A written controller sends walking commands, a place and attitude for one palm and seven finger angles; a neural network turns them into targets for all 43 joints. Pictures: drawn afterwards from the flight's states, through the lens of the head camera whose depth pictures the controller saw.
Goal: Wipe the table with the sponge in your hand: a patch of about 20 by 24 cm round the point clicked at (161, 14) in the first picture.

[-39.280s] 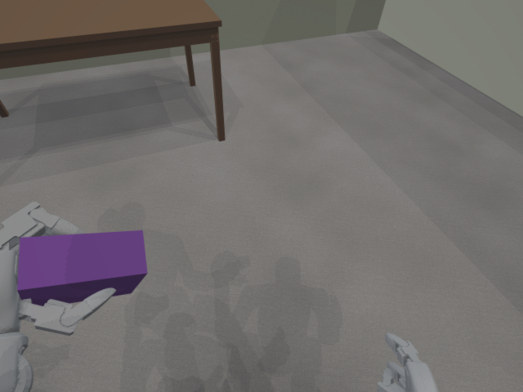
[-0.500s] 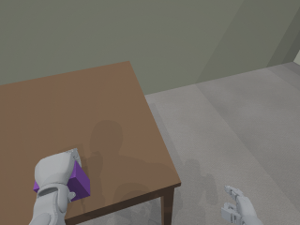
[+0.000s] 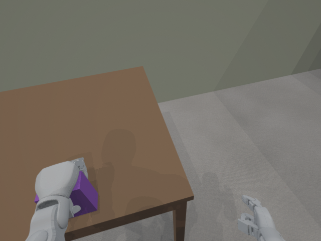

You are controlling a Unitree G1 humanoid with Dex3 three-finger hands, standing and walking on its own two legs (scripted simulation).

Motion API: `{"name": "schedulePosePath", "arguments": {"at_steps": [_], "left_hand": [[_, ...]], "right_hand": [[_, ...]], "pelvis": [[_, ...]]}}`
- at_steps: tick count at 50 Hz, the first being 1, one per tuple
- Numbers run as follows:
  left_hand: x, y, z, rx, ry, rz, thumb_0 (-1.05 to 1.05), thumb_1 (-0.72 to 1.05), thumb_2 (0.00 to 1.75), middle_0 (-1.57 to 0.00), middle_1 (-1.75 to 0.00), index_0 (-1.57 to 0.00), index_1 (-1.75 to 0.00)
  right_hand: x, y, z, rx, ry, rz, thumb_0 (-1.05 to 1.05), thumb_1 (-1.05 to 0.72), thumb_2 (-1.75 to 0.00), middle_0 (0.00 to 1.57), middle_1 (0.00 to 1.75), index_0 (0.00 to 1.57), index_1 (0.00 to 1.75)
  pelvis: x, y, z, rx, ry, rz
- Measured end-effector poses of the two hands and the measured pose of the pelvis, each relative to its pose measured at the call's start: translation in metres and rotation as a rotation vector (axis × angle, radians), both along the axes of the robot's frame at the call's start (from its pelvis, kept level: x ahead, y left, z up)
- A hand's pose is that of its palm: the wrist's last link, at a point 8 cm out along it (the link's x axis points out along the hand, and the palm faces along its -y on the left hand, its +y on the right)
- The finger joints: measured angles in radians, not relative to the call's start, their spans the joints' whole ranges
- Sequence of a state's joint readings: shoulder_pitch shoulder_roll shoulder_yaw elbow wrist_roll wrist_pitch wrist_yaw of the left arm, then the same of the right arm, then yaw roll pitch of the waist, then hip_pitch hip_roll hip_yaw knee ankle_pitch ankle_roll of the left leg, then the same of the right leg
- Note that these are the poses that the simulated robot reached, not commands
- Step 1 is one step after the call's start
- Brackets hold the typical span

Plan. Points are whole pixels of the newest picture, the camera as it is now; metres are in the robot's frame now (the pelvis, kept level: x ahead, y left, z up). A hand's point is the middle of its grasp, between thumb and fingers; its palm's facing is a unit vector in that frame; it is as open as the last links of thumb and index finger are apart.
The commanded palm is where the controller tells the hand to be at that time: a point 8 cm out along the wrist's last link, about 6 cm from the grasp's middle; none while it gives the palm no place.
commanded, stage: lift the sponge slowly off the table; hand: left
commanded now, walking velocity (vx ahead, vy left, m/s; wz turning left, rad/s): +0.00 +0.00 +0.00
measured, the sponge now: (73, 200) +0.20 +0.27 -0.01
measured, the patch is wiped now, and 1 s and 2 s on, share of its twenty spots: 1.00 1.00 1.00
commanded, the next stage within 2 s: bring the sponge back beside the body in 1.36 s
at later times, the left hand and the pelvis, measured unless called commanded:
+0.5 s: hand (63, 179) +0.21 +0.28 +0.07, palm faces +0.02 -0.11 -0.99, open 9.4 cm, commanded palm +0.19 +0.27 +0.14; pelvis -0.01 +0.00 +0.01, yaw +0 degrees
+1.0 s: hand (64, 169) +0.22 +0.26 +0.11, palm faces +0.08 -0.11 -0.99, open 9.4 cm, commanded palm +0.19 +0.26 +0.17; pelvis -0.01 +0.00 +0.01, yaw +0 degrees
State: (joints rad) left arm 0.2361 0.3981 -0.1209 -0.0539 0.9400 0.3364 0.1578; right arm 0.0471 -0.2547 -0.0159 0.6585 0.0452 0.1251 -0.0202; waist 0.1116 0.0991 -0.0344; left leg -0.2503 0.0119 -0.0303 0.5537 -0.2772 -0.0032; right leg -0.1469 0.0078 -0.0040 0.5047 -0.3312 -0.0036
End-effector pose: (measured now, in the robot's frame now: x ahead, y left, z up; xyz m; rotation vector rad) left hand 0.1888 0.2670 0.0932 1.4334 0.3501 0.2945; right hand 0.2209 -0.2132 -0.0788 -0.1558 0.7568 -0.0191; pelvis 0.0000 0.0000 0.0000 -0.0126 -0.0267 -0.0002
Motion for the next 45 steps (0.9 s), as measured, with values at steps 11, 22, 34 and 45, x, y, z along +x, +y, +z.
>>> {"name": "schedulePosePath", "arguments": {"at_steps": [11,22,34,45], "left_hand": [[0.001,0.005,0.014,-0.013,0.008,0.018,-0.01,-0.49,1.10,-0.79,-1.43,-0.82,-1.40],[0.004,0.003,0.030,0.005,-0.030,-0.015,0.00,-0.49,1.10,-0.79,-1.42,-0.82,-1.40],[0.002,0.006,0.042,-0.002,-0.023,-0.002,0.00,-0.49,1.10,-0.79,-1.42,-0.82,-1.40],[0.007,-0.001,0.061,0.005,-0.083,-0.026,-0.01,-0.49,1.10,-0.79,-1.42,-0.82,-1.40]], "right_hand": [[0.004,-0.001,0.008,-0.002,-0.027,0.008,0.02,-0.91,-0.90,0.20,0.30,0.20,0.30],[0.000,-0.002,0.008,-0.004,-0.020,0.007,0.02,-0.91,-0.90,0.20,0.30,0.19,0.30],[0.003,0.001,0.010,0.004,-0.032,0.014,0.02,-0.91,-0.90,0.20,0.30,0.20,0.30],[0.011,0.007,0.015,0.010,-0.058,0.034,0.02,-0.91,-0.90,0.20,0.30,0.19,0.30]], "pelvis": [[-0.003,-0.003,0.003,0.001,-0.018,0.004],[-0.005,-0.003,0.005,0.002,-0.029,0.001],[-0.005,-0.002,0.006,0.004,-0.036,0.001],[-0.007,-0.001,0.007,0.003,-0.043,0.006]]}}
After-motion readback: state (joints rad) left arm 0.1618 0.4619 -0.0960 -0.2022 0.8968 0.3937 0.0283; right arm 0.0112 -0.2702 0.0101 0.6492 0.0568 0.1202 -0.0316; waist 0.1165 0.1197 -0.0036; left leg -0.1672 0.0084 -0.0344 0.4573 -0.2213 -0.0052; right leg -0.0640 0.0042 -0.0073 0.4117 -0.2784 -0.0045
